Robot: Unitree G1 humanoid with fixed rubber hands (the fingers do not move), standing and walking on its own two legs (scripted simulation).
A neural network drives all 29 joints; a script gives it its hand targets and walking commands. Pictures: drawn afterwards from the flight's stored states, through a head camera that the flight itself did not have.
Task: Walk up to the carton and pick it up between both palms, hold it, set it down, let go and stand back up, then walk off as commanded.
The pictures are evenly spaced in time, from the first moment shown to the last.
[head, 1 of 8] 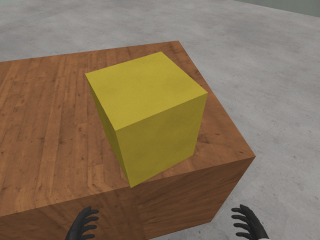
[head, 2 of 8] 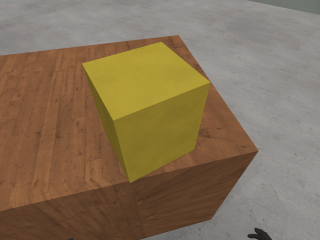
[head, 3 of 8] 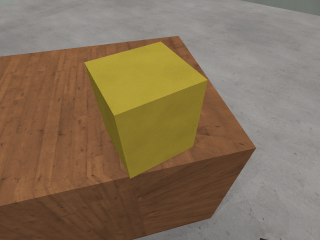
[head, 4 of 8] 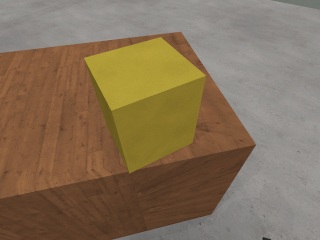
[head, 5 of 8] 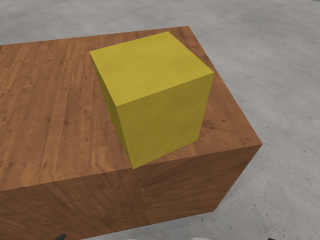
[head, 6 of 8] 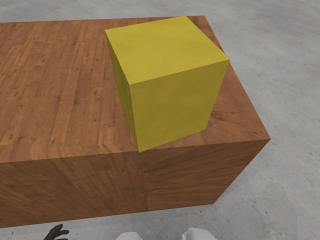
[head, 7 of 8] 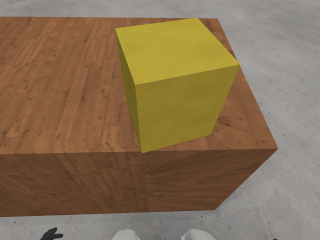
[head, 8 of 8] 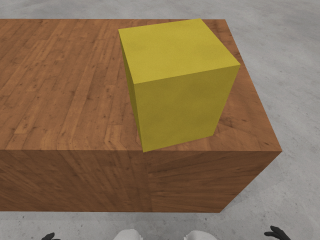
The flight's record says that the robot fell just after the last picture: no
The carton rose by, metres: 0.00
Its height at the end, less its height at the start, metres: +0.00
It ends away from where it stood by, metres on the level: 0.00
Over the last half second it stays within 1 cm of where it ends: yes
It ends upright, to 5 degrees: yes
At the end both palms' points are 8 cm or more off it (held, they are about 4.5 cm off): yes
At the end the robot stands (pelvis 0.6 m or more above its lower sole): yes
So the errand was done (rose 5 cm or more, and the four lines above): no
